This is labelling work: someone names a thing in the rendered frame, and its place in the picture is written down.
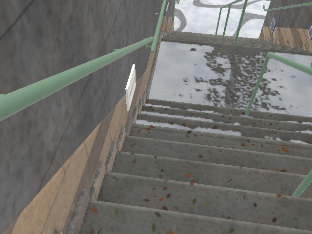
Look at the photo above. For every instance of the stairs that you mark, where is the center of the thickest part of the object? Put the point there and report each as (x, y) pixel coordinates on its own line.
(228, 40)
(190, 168)

